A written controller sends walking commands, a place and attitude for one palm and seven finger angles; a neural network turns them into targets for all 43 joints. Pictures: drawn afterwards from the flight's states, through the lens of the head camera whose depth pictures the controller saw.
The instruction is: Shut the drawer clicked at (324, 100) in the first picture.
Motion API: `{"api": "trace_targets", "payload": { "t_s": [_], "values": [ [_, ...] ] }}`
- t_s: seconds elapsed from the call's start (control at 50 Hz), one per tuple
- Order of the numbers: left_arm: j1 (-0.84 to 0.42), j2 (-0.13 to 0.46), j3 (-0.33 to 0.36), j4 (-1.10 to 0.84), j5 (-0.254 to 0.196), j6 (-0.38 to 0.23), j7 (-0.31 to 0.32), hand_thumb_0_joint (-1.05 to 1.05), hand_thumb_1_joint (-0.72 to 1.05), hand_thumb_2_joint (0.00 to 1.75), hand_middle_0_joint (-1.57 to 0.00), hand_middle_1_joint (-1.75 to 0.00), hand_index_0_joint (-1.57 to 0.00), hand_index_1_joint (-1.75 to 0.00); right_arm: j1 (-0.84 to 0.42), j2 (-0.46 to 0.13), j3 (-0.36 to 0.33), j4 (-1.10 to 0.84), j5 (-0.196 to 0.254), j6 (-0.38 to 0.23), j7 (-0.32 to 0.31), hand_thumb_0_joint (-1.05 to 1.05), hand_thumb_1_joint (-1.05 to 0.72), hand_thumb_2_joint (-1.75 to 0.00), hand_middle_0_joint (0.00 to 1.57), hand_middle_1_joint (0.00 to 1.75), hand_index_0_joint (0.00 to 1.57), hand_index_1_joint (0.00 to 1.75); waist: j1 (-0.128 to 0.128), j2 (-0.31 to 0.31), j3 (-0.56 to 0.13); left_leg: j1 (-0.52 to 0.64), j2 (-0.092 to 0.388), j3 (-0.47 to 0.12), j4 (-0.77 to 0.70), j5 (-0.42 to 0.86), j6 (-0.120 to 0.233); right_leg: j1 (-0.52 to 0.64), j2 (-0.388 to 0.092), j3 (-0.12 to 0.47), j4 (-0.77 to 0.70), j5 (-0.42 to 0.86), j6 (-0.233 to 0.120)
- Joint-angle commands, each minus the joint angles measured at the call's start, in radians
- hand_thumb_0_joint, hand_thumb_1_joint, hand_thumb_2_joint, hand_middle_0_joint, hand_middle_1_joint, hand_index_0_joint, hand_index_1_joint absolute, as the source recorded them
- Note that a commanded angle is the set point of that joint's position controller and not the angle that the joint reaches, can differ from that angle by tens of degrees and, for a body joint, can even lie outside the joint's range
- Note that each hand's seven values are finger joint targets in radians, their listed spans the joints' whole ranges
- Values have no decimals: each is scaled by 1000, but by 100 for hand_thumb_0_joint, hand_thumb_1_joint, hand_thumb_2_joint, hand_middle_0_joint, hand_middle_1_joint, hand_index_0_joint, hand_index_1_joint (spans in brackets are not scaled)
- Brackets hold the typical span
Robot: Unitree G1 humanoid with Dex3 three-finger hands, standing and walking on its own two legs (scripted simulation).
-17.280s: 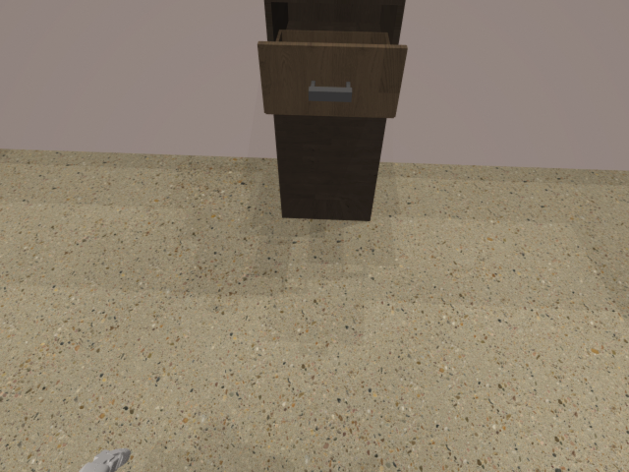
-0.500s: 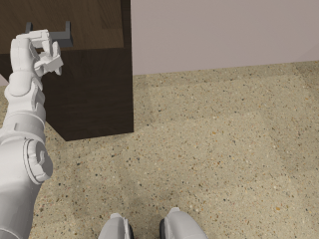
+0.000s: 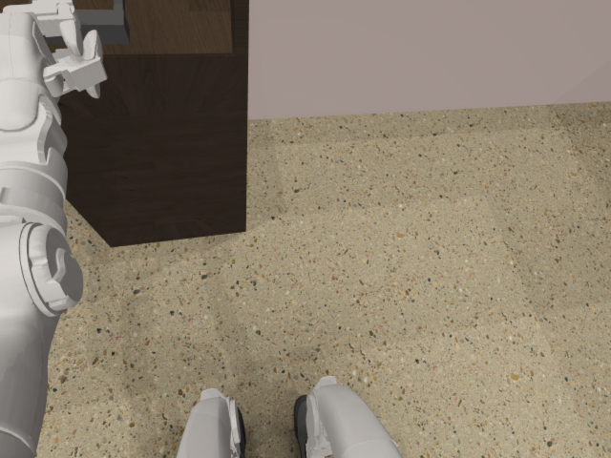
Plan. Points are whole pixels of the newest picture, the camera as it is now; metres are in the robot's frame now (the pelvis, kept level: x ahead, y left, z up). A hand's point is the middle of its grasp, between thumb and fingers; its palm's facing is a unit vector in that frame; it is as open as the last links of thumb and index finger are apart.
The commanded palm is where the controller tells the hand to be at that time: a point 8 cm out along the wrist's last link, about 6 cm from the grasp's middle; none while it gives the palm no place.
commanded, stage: pull the fist back off the drawer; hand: left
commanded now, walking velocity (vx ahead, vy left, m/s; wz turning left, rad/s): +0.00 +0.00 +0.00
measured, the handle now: (78, 12) +0.65 +0.19 +0.10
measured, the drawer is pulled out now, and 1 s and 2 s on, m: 0.00 0.00 0.00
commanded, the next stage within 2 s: draw the hand back to the body in 0.52 s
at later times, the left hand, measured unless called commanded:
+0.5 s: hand (101, 66) +0.56 +0.16 +0.10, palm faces +0.07 -1.00 -0.01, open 3.2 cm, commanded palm +0.53 +0.21 +0.10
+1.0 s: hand (37, 126) +0.45 +0.19 +0.15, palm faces +0.09 -1.00 -0.03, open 3.2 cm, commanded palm +0.41 +0.24 +0.15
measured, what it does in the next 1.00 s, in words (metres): rises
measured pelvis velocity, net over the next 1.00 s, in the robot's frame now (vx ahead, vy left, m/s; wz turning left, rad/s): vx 0.06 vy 0.00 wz -0.01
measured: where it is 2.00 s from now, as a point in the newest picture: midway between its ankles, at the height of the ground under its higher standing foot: outside the picture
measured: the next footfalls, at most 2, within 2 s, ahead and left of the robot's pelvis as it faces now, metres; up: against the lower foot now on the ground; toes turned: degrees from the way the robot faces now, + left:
none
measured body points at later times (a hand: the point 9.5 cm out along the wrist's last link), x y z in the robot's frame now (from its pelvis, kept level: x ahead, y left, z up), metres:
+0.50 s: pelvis +0.03 +0.00 +0.02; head +0.16 +0.01 +0.45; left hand +0.55 +0.21 +0.10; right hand +0.00 -0.26 -0.09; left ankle +0.05 +0.08 -0.66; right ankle +0.03 -0.12 -0.66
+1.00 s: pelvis +0.06 +0.00 +0.05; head +0.11 -0.01 +0.50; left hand +0.43 +0.24 +0.15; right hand +0.17 -0.26 -0.06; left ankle +0.05 +0.08 -0.66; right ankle +0.03 -0.12 -0.66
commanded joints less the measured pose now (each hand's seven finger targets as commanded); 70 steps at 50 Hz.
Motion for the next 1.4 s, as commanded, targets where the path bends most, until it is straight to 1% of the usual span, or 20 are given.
{"api": "trace_targets", "payload": {
  "t_s": [0.0, 0.1, 0.2, 0.3, 0.4, 0.48, 0.52, 0.56, 0.6, 0.66, 0.7, 0.78, 0.8, 0.92, 0.96, 1.1, 1.12, 1.16, 1.28, 1.38],
  "values": [
    [-633, 191, 27, -275, -21, -70, 22, 0, 90, 90, -140, -160, -140, -160, 224, -205, -71, -30, 2, -8, -9, 0, -90, -90, 20, 30, 20, 30, -84, 204, -486, 524, 16, -135, -160, 66, -16, 34, 30, 81, -141, 6, -9],
    [-565, 191, 53, -289, -25, -74, 18, 0, 90, 90, -140, -160, -140, -160, 221, -205, -77, -46, -1, 0, 3, 0, -90, -90, 20, 30, 20, 30, -49, 226, -501, 546, 18, -136, -164, 84, -22, 41, 30, 79, -135, 15, -14],
    [-488, 171, 58, -302, -35, -71, 17, 0, 90, 90, -140, -160, -140, -160, 212, -203, -80, -59, 2, 14, 8, 0, -90, -90, 20, 30, 20, 30, -32, 172, -471, 525, 16, -122, -177, 75, -17, 76, 31, 80, -146, 10, -11],
    [-346, 122, 59, -361, -51, -86, 14, 0, 90, 90, -140, -160, -140, -160, 203, -190, -92, -78, 9, 31, 17, 0, -90, -90, 20, 30, 20, 30, 17, 159, -516, 596, 19, -107, -185, 185, -24, 132, 35, 76, -150, 72, -15],
    [-158, 139, 109, -430, -70, -101, 11, 0, 90, 90, -140, -160, -140, -160, 186, -179, -101, -105, 17, 56, 22, 0, -90, -90, 20, 30, 20, 30, 77, 104, -543, 586, 8, -59, -192, 314, -21, 287, 41, 87, -158, 199, -14],
    [-130, 132, 104, -435, -69, -103, 7, 0, 90, 90, -140, -160, -140, -160, 170, -164, -103, -107, 28, 76, 21, 0, -90, -90, 20, 30, 20, 30, 70, 49, -456, 520, 3, -29, -197, 315, -12, 342, 40, 102, -170, 261, -4],
    [-115, 133, 110, -452, -74, -110, 1, 0, 90, 90, -140, -160, -140, -160, 166, -163, -107, -108, 31, 83, 17, 0, -90, -90, 20, 30, 20, 30, 73, 50, -456, 538, 1, -23, -197, 366, -12, 363, 38, 107, -167, 320, -5],
    [-91, 108, 102, -496, -87, -125, -12, 0, 90, 90, -140, -160, -140, -160, 158, -157, -113, -110, 34, 86, 16, 0, -90, -90, 20, 30, 20, 30, 85, 77, -495, 598, 3, -25, -194, 434, -18, 368, 38, 104, -161, 365, -8],
    [-66, 21, 43, -538, -103, -139, -29, 0, 90, 90, -140, -160, -140, -160, 145, -145, -118, -106, 37, 87, 20, 0, -90, -90, 20, 30, 20, 30, 82, 130, -510, 688, 10, -34, -184, 537, -24, 333, 38, 97, -157, 402, -11],
    [136, 8, 51, -696, -146, -123, -55, 0, 90, 90, -140, -160, -140, -160, 118, -142, -132, -136, 52, 91, 25, 0, -90, -90, 20, 30, 20, 30, 144, 158, -620, 817, 20, -43, -203, 724, -37, 412, 39, 93, -172, 482, -11],
    [275, -64, 8, -760, -178, -84, -72, 0, 90, 90, -140, -160, -140, -160, 92, -130, -134, -157, 67, 85, 28, 0, -90, -90, 20, 30, 20, 30, 160, 142, -605, 842, 21, -38, -220, 785, -36, 454, 36, 89, -194, 533, -9],
    [420, -67, 19, -884, -220, 6, -57, 0, 90, 90, -140, -160, -140, -160, 31, -125, -132, -186, 92, 74, 15, 0, -90, -90, 20, 30, 20, 30, 175, -5, -464, 727, 10, -2, -287, 645, -17, 584, 26, 91, -242, 583, 5],
    [463, -39, 43, -923, -224, 16, -45, 0, 90, 90, -140, -160, -140, -160, 17, -128, -131, -192, 94, 69, 8, 0, -90, -90, 20, 30, 20, 30, 187, -7, -438, 716, 7, 5, -297, 631, -15, 609, 22, 95, -250, 591, 2],
    [560, -94, -10, -1171, -224, 13, -23, 0, 90, 90, -140, -160, -140, -160, -62, -103, -119, -207, 97, 18, -9, 0, -90, -90, 20, 30, 20, 30, 192, 69, -393, 833, 8, -2, -343, 663, -25, 632, 16, 97, -282, 564, 1],
    [588, -117, -30, -1172, -235, 29, -40, 0, 90, 90, -140, -160, -140, -160, -92, -104, -116, -204, 102, 6, -18, 0, -90, -90, 20, 30, 20, 30, 185, 18, -336, 827, 9, -9, -368, 591, -27, 627, 16, 89, -303, 512, 1],
    [731, -137, -47, -1222, -284, 156, -112, 0, 90, 90, -140, -160, -140, -160, -214, -104, -94, -249, 125, -35, -46, 0, -90, -90, 20, 30, 20, 30, 219, 16, -214, 795, -14, -8, -448, 338, -22, 664, 4, 84, -373, 363, -13],
    [738, -83, -97, -1353, -165, 146, 1, 0, 90, 90, -140, -160, -140, -160, -268, -85, -97, -260, 116, -25, -50, 0, -90, -90, 20, 30, 20, 30, 257, 20, -192, 847, -18, -4, -501, 313, -20, 695, -20, 118, -430, 308, -24],
    [866, -164, -126, -1371, -153, 175, 89, 0, 90, 90, -140, -160, -140, -160, -291, -75, -89, -270, 115, -29, -60, 0, -90, -90, 20, 30, 20, 30, 247, -8, -127, 850, -8, -12, -549, 224, -25, 698, -22, 110, -469, 232, -20],
    [909, -106, -79, -1500, -109, 203, 195, 0, 90, 90, -140, -160, -140, -160, -343, -70, -72, -249, 104, -36, -83, 0, -90, -90, 20, 30, 20, 30, 258, -34, -67, 910, -5, -12, -645, 170, -16, 789, -25, 125, -553, 175, -16],
    [1016, -123, -85, -1658, -91, 188, 222, 0, 90, 90, -140, -160, -140, -160, -364, -55, -63, -238, 92, -72, -82, 0, -90, -90, 20, 30, 20, 30, 276, 96, -69, 1007, -7, -19, -701, 220, -25, 853, -22, 119, -593, 211, -25]
  ]
}}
